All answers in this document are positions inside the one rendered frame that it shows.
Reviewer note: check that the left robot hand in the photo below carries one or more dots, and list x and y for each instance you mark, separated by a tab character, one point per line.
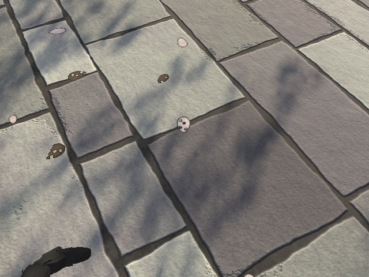
56	259

